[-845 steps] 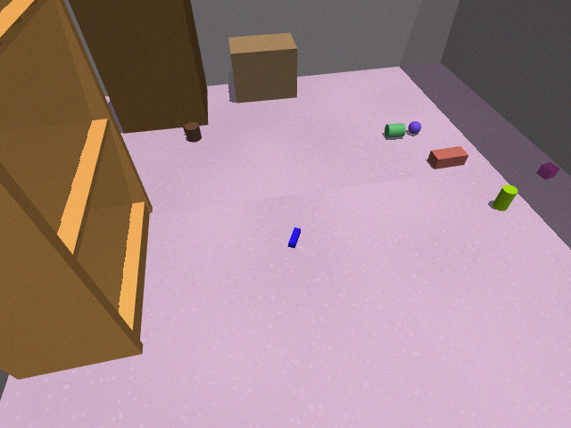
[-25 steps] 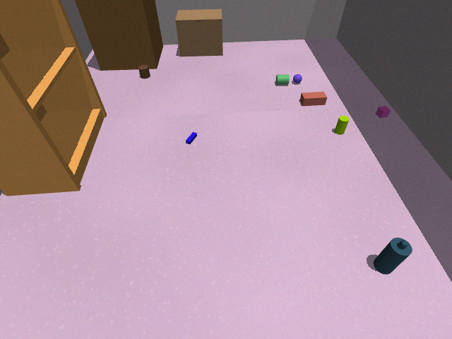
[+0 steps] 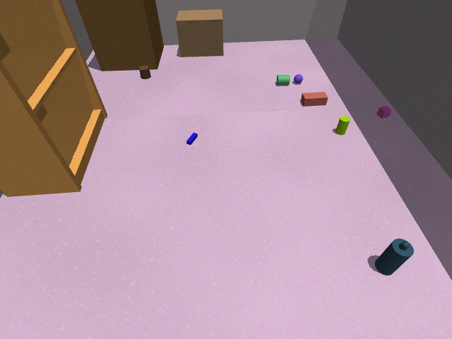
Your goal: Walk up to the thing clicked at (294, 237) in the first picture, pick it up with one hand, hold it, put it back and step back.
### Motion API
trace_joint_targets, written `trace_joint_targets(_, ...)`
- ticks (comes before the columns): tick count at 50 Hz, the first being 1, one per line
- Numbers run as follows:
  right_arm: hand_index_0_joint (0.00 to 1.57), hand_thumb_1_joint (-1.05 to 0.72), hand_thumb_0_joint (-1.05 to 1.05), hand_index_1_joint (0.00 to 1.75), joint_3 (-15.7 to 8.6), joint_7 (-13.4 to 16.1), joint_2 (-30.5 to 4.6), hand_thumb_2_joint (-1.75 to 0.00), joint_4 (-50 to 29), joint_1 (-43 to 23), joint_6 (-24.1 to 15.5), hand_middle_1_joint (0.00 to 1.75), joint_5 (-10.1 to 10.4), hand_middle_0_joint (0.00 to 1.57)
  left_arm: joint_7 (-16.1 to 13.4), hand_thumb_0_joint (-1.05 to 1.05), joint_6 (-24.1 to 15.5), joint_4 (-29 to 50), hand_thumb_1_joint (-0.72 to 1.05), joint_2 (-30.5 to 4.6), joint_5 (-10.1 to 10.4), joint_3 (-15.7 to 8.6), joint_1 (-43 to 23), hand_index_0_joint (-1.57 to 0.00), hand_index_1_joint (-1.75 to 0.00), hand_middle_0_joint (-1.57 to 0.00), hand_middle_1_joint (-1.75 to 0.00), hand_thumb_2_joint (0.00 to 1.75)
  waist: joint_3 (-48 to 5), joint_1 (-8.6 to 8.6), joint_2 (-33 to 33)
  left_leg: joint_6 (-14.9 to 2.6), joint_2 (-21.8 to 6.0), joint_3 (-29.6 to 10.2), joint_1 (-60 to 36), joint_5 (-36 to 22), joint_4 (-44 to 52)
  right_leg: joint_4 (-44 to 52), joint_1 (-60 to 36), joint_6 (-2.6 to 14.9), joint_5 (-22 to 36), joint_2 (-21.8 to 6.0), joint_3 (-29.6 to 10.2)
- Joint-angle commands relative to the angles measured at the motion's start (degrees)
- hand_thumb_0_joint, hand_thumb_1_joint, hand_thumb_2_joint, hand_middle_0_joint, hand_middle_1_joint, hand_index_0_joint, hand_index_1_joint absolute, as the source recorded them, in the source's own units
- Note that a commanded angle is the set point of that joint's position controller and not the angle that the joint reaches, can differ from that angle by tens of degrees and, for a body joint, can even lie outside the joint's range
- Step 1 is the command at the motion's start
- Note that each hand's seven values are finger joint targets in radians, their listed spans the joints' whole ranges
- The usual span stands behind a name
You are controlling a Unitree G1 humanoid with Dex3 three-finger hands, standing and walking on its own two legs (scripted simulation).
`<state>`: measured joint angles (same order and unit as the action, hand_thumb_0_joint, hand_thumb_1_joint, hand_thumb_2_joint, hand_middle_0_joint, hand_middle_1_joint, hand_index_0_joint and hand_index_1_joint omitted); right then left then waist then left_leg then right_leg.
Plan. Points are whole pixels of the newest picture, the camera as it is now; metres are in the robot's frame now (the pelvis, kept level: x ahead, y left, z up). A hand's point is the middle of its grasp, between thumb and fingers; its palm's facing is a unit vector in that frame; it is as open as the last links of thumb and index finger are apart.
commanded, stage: stand
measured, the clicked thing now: (192, 138) +1.52 +0.28 -0.77
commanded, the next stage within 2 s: walk up in 0.54 s
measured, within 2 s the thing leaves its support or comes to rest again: neither
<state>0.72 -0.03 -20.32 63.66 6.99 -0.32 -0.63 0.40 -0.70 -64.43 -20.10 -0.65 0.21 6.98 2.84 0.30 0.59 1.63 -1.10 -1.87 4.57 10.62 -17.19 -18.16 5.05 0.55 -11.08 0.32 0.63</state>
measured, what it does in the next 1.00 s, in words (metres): walks ahead: left foot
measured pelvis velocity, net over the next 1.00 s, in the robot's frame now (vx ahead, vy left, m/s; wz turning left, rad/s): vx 0.10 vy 0.06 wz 0.02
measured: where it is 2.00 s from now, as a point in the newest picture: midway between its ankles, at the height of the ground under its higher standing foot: (228, 265)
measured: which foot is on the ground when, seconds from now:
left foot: down 0.00-0.62, up 0.64-0.82, down 0.84-1.00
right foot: down 0.00-0.84, up 0.86-1.00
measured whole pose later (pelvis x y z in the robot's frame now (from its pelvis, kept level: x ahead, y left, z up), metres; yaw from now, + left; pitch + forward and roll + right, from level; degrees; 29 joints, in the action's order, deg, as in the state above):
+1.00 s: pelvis +0.10 +0.06 -0.01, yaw +1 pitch -3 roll +1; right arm -4.7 -3.3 -22.9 54.1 16.3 -4.3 -1.7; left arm 4.3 -1.2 -58.1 -26.7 -1.2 -3.7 15.5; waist 2.4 0.2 -3.8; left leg -1.3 -1.2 4.8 10.9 14.8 -28.4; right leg -58.3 22.6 1.7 -21.9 -1.1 -3.3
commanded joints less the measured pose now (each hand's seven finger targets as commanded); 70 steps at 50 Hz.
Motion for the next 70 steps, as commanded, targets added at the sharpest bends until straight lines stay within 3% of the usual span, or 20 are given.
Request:
trace_joint_targets(1, 0.2, -0.9, 0.0, 0.3, -2.53, 0.91, -12.03, -0.9, -2.98, -1.53, -1.17, 0.3, 0.17, 0.2, -1.13, 0.0, -1.01, 3.32, 0.9, -12.77, 0.2, -2.73, -1.32, -0.2, -0.3, -0.2, -0.3, 0.9, -3.74, -0.2, -0.79, -2.42, -6.35, -3.79, -0.57, -10.61, 1.29, 2.5, -0.39, 0.99, 11.31, -7.67, -5.52)
trace_joint_targets(26, 0.2, -0.9, 0.0, 0.3, -2.6, 0.77, -11.83, -0.9, -2.51, -0.85, -1.14, 0.3, 0.13, 0.2, -1.1, 0.0, -1.15, 3.32, 0.9, -12.58, 0.28, -2.56, -1.22, -0.2, -0.3, -0.2, -0.3, 0.9, -3.04, -0.37, -0.48, -2.36, -6.18, -3.69, 0.35, -8.14, 2.16, 3.05, 0.06, 0.85, 9.03, -7.52, -5.86)
trace_joint_targets(27, 0.2, -0.9, 0.0, 0.3, -6.75, -0.81, -17.31, -0.9, -5.62, 2.17, -2.24, 0.3, -0.72, 0.2, 0.84, 0.0, -2.0, 6.63, 0.9, -18.31, -0.88, -6.79, 1.45, -0.2, -0.3, -0.2, -0.3, 0.9, -9.6, 0.13, -0.83, -7.49, -4.51, -4.93, 1.53, 21.07, -3.04, -2.66, -3.01, 3.17, -20.07, -4.85, -4.53)
trace_joint_targets(28, 0.2, -0.9, 0.0, 0.3, -7.06, -1.54, -17.33, -0.9, -5.9, 0.87, -2.32, 0.3, -1.3, 0.2, 1.48, 0.0, -2.03, 6.12, 0.9, -17.86, -1.34, -6.96, 1.88, -0.2, -0.3, -0.2, -0.3, 0.9, -5.26, 1.12, -0.18, -8.14, -4.62, -6.22, 8.24, 28.43, -3.99, -4.01, 0.48, 4.34, -28.24, -6.33, -7.51)
trace_joint_targets(30, 0.2, -0.9, 0.0, 0.3, -6.98, -2.26, -14.75, -0.9, -9.32, -3.95, -2.4, 0.3, -1.48, 0.2, 2.13, 0.0, -2.47, 7.41, 0.9, -17.5, -1.45, -7.76, 3.81, -0.2, -0.3, -0.2, -0.3, 0.9, 2.9, 3.75, -2.31, -7.17, -3.58, -4.74, 22.98, 23.65, -10.9, -0.55, -0.18, 7.57, -32.31, -11.05, -15.2)
trace_joint_targets(32, 0.2, -0.9, 0.0, 0.3, -6.74, -2.23, -12.51, -0.9, -11.5, -7.8, -3.02, 0.3, -1.7, 0.2, 1.85, 0.0, -3.34, 7.52, 0.9, -20.69, -1.92, -8.89, 8.35, -0.2, -0.3, -0.2, -0.3, 0.9, 5.83, 7.4, -9.62, -3.75, -1.38, 0.75, 37.11, 16.21, -27.78, 11.07, -8.88, 15.01, -28.0, -23.08, -28.43)
trace_joint_targets(36, 0.2, -0.9, 0.0, 0.3, -8.01, -3.67, -14.86, -0.9, -11.28, -0.23, -3.73, 0.3, -1.2, 0.2, 2.2, 0.0, -3.54, 12.01, 0.9, -21.19, -2.13, -9.0, 0.35, -0.2, -0.3, -0.2, -0.3, 0.9, 3.73, 1.61, -10.07, -3.05, -6.59, -2.69, 25.4, 16.18, -24.57, 10.02, 0.24, 12.99, -26.73, -19.7, -19.58)
trace_joint_targets(41, 0.2, -0.9, 0.0, 0.3, -10.44, -3.38, -15.23, -0.9, -7.42, 14.34, -4.12, 0.3, -2.05, 0.2, 3.5, 0.0, -2.56, 14.82, 0.9, -16.79, -1.25, -7.3, -2.36, -0.2, -0.3, -0.2, -0.3, 0.9, -0.49, -6.35, -1.49, -1.78, 0.25, 6.97, -8.25, 1.85, -11.71, -9.01, 22.96, 7.1, -20.47, -7.55, -1.39)
trace_joint_targets(42, 0.2, -0.9, 0.0, 0.3, -11.85, -2.58, -19.04, -0.9, -6.17, 21.41, -4.34, 0.3, -2.3, 0.2, 3.56, 0.0, -2.33, 15.18, 0.9, -13.28, -1.41, -6.2, 0.61, -0.2, -0.3, -0.2, -0.3, 0.9, -4.51, -9.23, 11.5, -4.36, -3.3, -0.67, -18.28, 13.27, -6.71, -26.85, 30.25, 5.67, -19.59, -3.17, 2.68)
trace_joint_targets(43, 0.2, -0.9, 0.0, 0.3, -12.49, -2.01, -24.85, -0.9, -7.25, 24.83, -4.98, 0.3, -3.02, 0.2, 3.15, 0.0, -2.49, 16.11, 0.9, -10.13, -0.71, -5.42, 0.88, -0.2, -0.3, -0.2, -0.3, 0.9, -3.84, -10.29, 21.03, -9.3, -19.43, -33.84, -15.04, 37.85, 8.3, -44.72, 39.98, 2.68, -24.16, 5.52, -1.63)
trace_joint_targets(44, 0.2, -0.9, 0.0, 0.3, -12.4, -2.2, -25.71, -0.9, -10.96, 15.03, -4.95, 0.3, -0.68, 0.2, 2.5, 0.0, -2.42, 15.85, 0.9, -15.83, -1.01, -6.34, 1.08, -0.2, -0.3, -0.2, -0.3, 0.9, 0.02, -5.92, 11.07, -16.4, -25.65, -42.42, -4.81, 43.26, 13.44, -47.87, 36.32, 3.25, -21.55, -0.33, -9.03)
trace_joint_targets(46, 0.2, -0.9, 0.0, 0.3, -10.24, -2.17, -21.45, -0.9, -13.43, 8.02, -5.26, 0.3, -0.43, 0.2, 2.67, 0.0, -2.52, 12.7, 0.9, -17.97, 0.24, -6.48, 4.56, -0.2, -0.3, -0.2, -0.3, 0.9, 3.77, -1.01, 2.68, -14.62, -20.58, -25.62, 0.89, 32.56, 8.61, -46.24, 33.67, 2.2, -12.44, -3.76, -10.01)
trace_joint_targets(49, 0.2, -0.9, 0.0, 0.3, -9.15, -2.08, -18.64, -0.9, -14.3, 8.18, -5.9, 0.3, -0.28, 0.2, 3.77, 0.0, -2.51, 11.0, 0.9, -17.74, -0.06, -6.69, 7.86, -0.2, -0.3, -0.2, -0.3, 0.9, 3.2, -0.63, 6.69, -12.27, -14.99, -11.5, 3.72, 19.81, 8.92, -37.77, 27.93, -0.22, -6.78, -5.58, -6.06)
trace_joint_targets(57, 0.2, -0.9, 0.0, 0.3, -9.24, -2.34, -19.45, -0.9, -15.86, 9.68, -5.93, 0.3, -0.04, 0.2, 5.58, 0.0, -2.65, 15.37, 0.9, -15.29, -0.41, -6.6, -0.96, -0.2, -0.3, -0.2, -0.3, 0.9, 4.29, -2.3, 6.29, -12.27, -12.65, -1.11, 5.08, 10.44, 7.12, -17.12, 19.75, -0.24, 3.61, -6.44, 0.34)
trace_joint_targets(61, 0.2, -0.9, 0.0, 0.3, -9.19, -1.92, -18.86, -0.9, -16.75, 9.06, -5.11, 0.3, -0.08, 0.2, 4.9, 0.0, -3.23, 14.07, 0.9, -14.61, -0.38, -7.26, 3.49, -0.2, -0.3, -0.2, -0.3, 0.9, -0.17, 1.07, 3.37, -10.68, -11.49, 2.64, 6.05, -6.38, -6.44, -13.5, 6.72, 1.06, 2.22, -2.63, 5.34)
trace_joint_targets(62, 0.2, -0.9, 0.0, 0.3, -8.39, -1.89, -17.23, -0.9, -17.05, 9.86, -4.98, 0.3, -0.11, 0.2, 4.3, 0.0, -3.63, 12.81, 0.9, -16.1, -0.29, -8.24, 9.22, -0.2, -0.3, -0.2, -0.3, 0.9, -3.75, 4.27, -1.24, -9.07, -8.94, 4.7, 7.92, -12.14, -18.17, -12.01, -2.38, 2.14, -0.06, -1.48, 5.11)
trace_joint_targets(63, 0.2, -0.9, 0.0, 0.3, -7.04, -1.93, -13.64, -0.9, -17.12, 13.14, -4.88, 0.3, 0.12, 0.2, 3.29, 0.0, -4.18, 11.55, 0.9, -19.59, -0.7, -9.74, 16.36, -0.2, -0.3, -0.2, -0.3, 0.9, -7.97, 7.06, -11.59, -6.78, -4.82, 7.22, 15.3, -6.23, -34.93, -7.51, -11.64, 3.81, -9.11, -6.41, -3.33)
trace_joint_targets(64, 0.2, -0.9, 0.0, 0.3, -5.99, -1.84, -10.81, -0.9, -18.83, 15.22, -4.88, 0.3, 0.91, 0.2, 2.6, 0.0, -4.77, 12.6, 0.9, -25.46, -0.3, -10.63, 18.43, -0.2, -0.3, -0.2, -0.3, 0.9, -9.33, 6.37, -22.06, -4.26, 3.75, 7.21, 30.6, 17.62, -48.29, 2.96, -18.42, 9.74, -17.69, -22.8, -32.6)
trace_joint_targets(65, 0.2, -0.9, 0.0, 0.3, -7.31, -1.22, -16.39, -0.9, -17.79, 11.37, -4.3, 0.3, 0.32, 0.2, 2.6, 0.0, -4.61, 13.87, 0.9, -25.85, 0.62, -10.26, 15.64, -0.2, -0.3, -0.2, -0.3, 0.9, -6.29, 6.76, -14.18, -4.45, 0.49, -0.04, 32.32, 20.03, -53.94, 5.04, -11.8, 14.71, -20.29, -26.25, -38.95)
trace_joint_targets(70, 0.2, -0.9, 0.0, 0.3, -7.27, -2.74, -15.35, -0.9, -14.26, 14.13, -4.03, 0.3, 0.47, 0.2, 1.97, 0.0, -4.99, 16.6, 0.9, -18.02, 0.81, -7.86, 7.02, -0.2, -0.3, -0.2, -0.3, 0.9, 1.83, 0.95, -9.67, -3.52, -4.33, -1.34, 25.37, 7.7, -43.62, 5.31, 5.57, 11.76, -5.51, -15.91, -11.9)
